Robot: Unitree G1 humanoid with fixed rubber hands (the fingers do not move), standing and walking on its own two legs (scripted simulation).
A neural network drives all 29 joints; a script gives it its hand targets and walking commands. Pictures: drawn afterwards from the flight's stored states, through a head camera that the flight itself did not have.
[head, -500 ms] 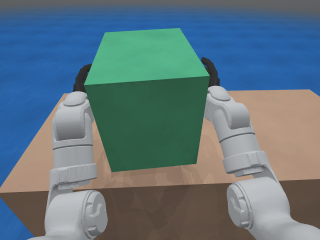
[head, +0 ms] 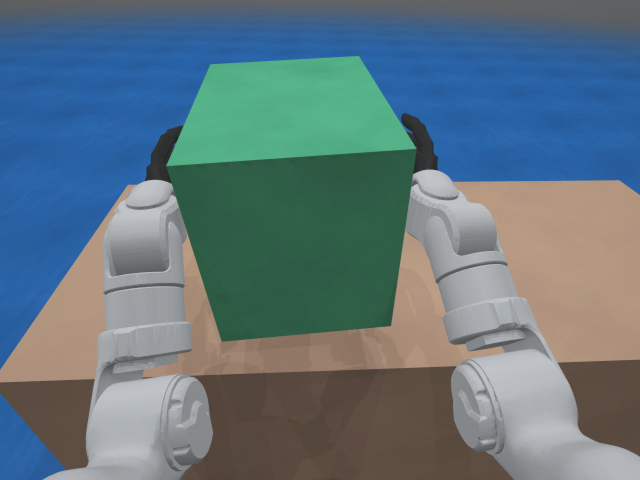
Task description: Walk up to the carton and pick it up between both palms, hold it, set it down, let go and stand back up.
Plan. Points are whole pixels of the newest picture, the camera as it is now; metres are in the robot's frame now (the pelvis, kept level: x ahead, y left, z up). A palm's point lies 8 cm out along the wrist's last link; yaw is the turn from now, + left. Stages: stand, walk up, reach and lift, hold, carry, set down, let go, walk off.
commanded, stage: hold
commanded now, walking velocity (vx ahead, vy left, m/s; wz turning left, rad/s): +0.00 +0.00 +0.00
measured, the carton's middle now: (295, 187) +0.40 +0.00 +0.24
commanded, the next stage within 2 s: set down in 1.64 s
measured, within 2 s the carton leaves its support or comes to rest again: neither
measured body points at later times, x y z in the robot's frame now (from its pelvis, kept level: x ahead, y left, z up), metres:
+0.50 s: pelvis +0.00 +0.00 +0.00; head -0.06 +0.01 +0.44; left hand +0.38 +0.15 +0.25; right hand +0.38 -0.14 +0.26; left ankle -0.01 +0.14 -0.74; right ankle +0.06 -0.12 -0.74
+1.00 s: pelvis +0.00 +0.00 +0.00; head -0.06 +0.01 +0.45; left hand +0.39 +0.15 +0.25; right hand +0.39 -0.14 +0.26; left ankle -0.01 +0.14 -0.74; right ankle +0.06 -0.12 -0.74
